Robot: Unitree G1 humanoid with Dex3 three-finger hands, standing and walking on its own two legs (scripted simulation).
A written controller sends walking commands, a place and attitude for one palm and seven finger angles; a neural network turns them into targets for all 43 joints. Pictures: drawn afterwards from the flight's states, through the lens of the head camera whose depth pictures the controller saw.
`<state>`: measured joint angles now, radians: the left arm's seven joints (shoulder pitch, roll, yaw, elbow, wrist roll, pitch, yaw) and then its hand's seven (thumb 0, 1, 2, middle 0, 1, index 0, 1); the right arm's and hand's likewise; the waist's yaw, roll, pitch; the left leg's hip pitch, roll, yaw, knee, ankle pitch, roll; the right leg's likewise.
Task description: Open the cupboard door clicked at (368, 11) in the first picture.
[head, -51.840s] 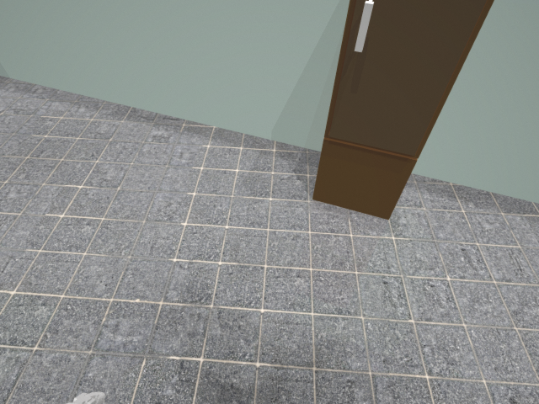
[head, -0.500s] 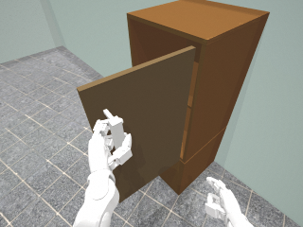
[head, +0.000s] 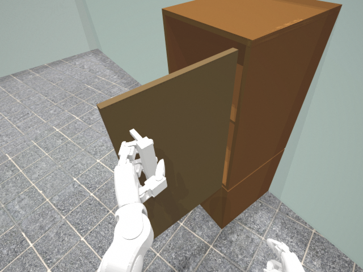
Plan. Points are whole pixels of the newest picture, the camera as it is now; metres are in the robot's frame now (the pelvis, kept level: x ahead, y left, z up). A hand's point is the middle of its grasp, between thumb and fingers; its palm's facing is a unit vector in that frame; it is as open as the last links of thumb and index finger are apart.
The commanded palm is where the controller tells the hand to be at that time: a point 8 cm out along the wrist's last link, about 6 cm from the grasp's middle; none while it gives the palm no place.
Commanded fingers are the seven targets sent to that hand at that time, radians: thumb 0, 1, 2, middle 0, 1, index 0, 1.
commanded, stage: open thumb and fingers to let go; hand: left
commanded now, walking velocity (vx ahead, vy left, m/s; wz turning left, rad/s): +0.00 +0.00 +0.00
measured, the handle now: (144, 159) +0.32 +0.11 +0.12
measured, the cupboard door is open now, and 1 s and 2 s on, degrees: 91 89 90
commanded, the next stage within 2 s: slide the hand sideways off the handle in 0.64 s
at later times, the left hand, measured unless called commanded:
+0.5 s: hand (154, 168) +0.29 +0.08 +0.12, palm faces +0.22 -0.97 +0.01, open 14.2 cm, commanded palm +0.25 +0.12 +0.11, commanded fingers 0.00 -0.50 0.30 -0.19 -0.55 -0.19 -0.55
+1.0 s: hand (147, 182) +0.26 +0.09 +0.12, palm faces -0.22 -0.98 +0.01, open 16.2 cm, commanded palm +0.24 +0.13 +0.11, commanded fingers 0.00 -0.50 0.30 -0.15 -0.30 -0.15 -0.30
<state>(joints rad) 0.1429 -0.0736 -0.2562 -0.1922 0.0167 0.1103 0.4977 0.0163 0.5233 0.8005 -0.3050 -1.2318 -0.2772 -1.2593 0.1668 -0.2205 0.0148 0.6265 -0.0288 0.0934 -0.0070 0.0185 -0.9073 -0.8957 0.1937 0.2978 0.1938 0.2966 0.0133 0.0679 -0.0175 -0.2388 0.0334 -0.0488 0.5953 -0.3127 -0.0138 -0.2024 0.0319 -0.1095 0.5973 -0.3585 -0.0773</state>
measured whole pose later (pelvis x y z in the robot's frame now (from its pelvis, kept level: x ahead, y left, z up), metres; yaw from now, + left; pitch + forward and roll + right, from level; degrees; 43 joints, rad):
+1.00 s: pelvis -0.02 +0.07 +0.00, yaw -2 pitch -3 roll -1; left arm -0.03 0.03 -0.27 -0.04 -0.09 0.09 0.09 -0.01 -0.50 0.29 -0.20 -0.36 -0.16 -0.35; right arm 0.19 -0.19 0.06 0.53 0.03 0.11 0.00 0.02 -0.91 -0.90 0.20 0.30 0.20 0.30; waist 0.01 0.03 -0.01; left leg -0.29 -0.02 0.02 0.65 -0.32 0.04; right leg -0.26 -0.03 -0.04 0.63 -0.33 0.01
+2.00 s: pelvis +0.00 +0.04 -0.01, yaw -1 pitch +1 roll -1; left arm 0.58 0.21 0.03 -0.44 -0.23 -0.10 -0.18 -0.01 -0.50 0.30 -0.15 -0.30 -0.15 -0.30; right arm 0.27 -0.24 0.04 0.49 0.04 -0.16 -0.04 0.02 -0.90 -0.90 0.20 0.30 0.20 0.30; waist 0.02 0.06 -0.07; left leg -0.38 0.02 -0.02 0.75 -0.39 -0.01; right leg -0.34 0.01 -0.08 0.72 -0.41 -0.03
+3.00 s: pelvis +0.01 +0.06 +0.01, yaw -3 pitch -3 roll -1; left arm 0.53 0.31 0.22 -0.46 -0.05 -0.07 0.13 0.00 0.18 0.59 -0.18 -0.30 -0.18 -0.30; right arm 0.21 -0.21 0.05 0.61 0.00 -0.12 -0.07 0.02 -0.90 -0.90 0.20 0.30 0.20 0.30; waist 0.07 0.05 0.02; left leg -0.15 0.00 0.02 0.49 -0.28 0.02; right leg -0.11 0.00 -0.03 0.44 -0.27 0.00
